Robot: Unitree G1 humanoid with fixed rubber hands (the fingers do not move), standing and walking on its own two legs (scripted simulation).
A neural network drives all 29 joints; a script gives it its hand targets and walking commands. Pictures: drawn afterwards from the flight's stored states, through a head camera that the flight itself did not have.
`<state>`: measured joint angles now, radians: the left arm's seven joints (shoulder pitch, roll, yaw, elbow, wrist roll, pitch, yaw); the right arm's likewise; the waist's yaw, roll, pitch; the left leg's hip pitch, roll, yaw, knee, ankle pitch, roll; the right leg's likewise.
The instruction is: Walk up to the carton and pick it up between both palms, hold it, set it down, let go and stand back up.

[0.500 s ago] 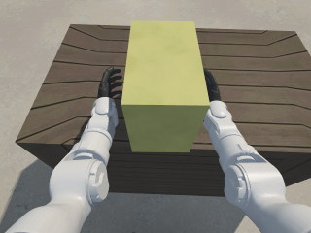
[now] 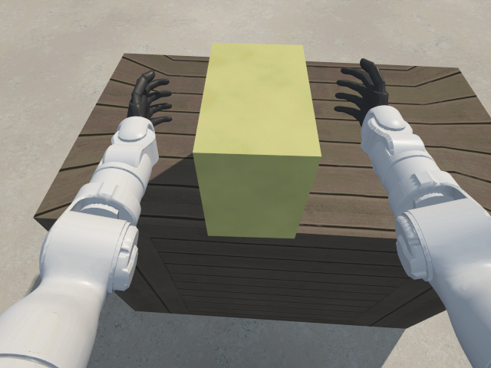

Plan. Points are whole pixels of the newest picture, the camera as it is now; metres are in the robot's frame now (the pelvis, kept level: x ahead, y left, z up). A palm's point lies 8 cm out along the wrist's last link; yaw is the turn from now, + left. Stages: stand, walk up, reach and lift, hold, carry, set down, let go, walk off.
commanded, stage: set down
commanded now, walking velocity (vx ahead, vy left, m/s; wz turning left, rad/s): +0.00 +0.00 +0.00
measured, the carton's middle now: (254, 142) +0.49 +0.00 +0.07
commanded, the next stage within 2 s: none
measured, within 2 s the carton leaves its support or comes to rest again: neither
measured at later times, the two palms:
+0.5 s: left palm (125, 84) +0.46 +0.19 +0.21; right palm (377, 87) +0.46 -0.17 +0.21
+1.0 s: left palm (123, 150) +0.39 +0.19 +0.15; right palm (373, 149) +0.40 -0.17 +0.15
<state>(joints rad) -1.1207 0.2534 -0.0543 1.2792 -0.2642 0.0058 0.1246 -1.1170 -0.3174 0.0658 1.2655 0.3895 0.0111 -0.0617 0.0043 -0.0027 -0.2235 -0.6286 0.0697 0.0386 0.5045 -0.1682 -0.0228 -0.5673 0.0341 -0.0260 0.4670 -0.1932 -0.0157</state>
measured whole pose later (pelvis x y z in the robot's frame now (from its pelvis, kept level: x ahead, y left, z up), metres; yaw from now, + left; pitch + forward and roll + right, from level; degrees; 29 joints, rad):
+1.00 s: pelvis +0.00 -0.01 +0.02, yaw +2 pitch +1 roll -1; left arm -0.65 0.25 0.12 0.51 -0.15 0.41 0.03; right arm -0.66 -0.22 0.05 0.62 0.36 0.22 -0.18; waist -0.02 -0.01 -0.02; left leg -0.24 0.06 0.03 0.34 -0.12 -0.03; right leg -0.18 0.03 -0.04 0.32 -0.17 -0.03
